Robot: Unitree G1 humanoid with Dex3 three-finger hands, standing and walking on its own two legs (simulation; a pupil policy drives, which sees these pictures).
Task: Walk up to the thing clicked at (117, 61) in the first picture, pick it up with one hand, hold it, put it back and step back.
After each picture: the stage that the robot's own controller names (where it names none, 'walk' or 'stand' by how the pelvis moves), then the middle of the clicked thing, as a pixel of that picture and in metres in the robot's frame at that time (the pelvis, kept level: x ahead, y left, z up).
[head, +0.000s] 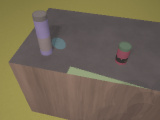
stand; (122, 53) +0.64 -0.23 -0.11
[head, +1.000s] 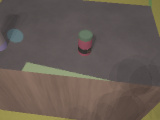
sink last; (85, 43) +0.61 +0.00 -0.07
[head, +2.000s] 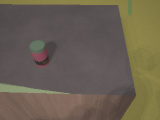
rise first; (40, 54) +0.53 +0.20 -0.06
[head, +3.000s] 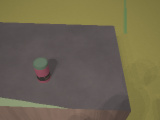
stand; (42, 70) +0.52 +0.19 -0.10
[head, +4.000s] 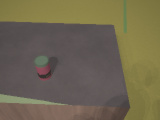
stand; (43, 68) +0.54 +0.19 -0.11
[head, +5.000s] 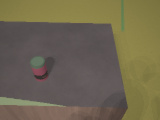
stand; (39, 69) +0.53 +0.20 -0.11
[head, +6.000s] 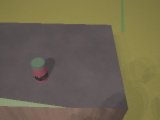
stand; (39, 70) +0.52 +0.20 -0.11
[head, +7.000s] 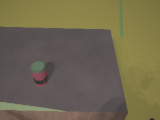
rise first; (39, 73) +0.52 +0.21 -0.11
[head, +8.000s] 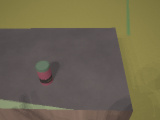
go down; (44, 73) +0.52 +0.21 -0.11
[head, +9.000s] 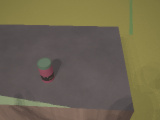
go down; (46, 70) +0.52 +0.21 -0.10
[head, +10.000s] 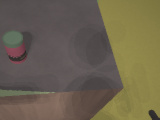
go down; (15, 48) +0.51 +0.19 -0.04
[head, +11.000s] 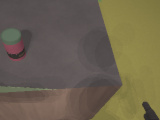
approach; (14, 45) +0.53 +0.20 -0.03
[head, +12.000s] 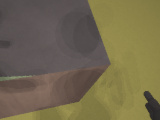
close; out of the picture +0.55 +0.22 +0.02
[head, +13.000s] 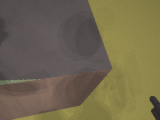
lift; out of the picture +0.52 +0.22 +0.01
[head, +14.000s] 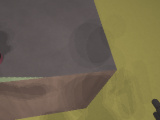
lift; out of the picture +0.47 +0.24 +0.02
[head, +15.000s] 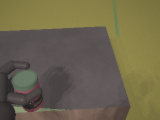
lift; (29, 91) +0.30 +0.16 +0.10
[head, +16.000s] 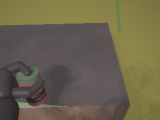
hold; (32, 86) +0.33 +0.16 +0.07
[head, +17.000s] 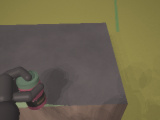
hold; (32, 90) +0.33 +0.16 +0.05
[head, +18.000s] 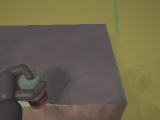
hold; (34, 90) +0.33 +0.16 +0.06
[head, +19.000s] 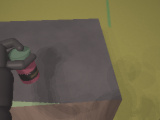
crouch; (25, 65) +0.41 +0.18 +0.07
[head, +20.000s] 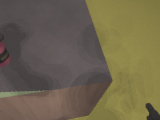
lower; out of the picture +0.49 +0.22 +0.02
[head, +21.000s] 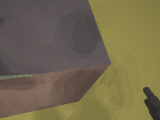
lower; out of the picture +0.53 +0.23 +0.03
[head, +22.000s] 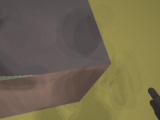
lower; out of the picture +0.53 +0.23 +0.02
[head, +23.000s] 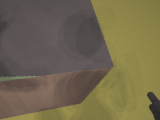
lower; out of the picture +0.52 +0.23 +0.02
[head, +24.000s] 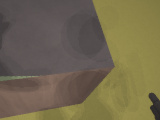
rest; out of the picture +0.52 +0.22 +0.02
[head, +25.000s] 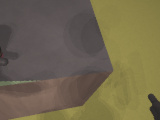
withdraw; out of the picture +0.49 +0.21 +0.01
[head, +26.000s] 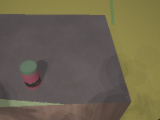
sink last; (31, 75) +0.45 +0.20 -0.05
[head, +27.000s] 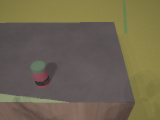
stand; (40, 74) +0.48 +0.20 -0.05
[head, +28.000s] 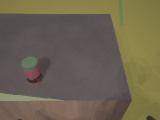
stand; (32, 71) +0.47 +0.21 -0.04
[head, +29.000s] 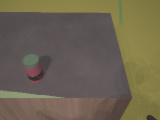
stand; (33, 68) +0.48 +0.21 -0.04
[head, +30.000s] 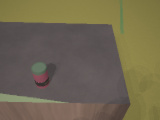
stand; (40, 75) +0.49 +0.19 -0.09
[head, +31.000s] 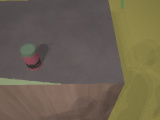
walk; (31, 57) +0.52 +0.24 -0.08
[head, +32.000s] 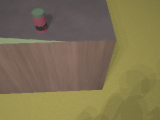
walk; (40, 20) +0.76 +0.24 -0.08
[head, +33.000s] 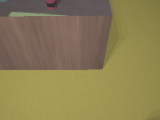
stand; out of the picture +1.04 +0.22 -0.08
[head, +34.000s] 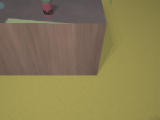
stand; (47, 7) +1.04 +0.23 -0.10
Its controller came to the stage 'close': yes
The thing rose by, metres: 0.18
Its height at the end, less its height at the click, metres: +0.00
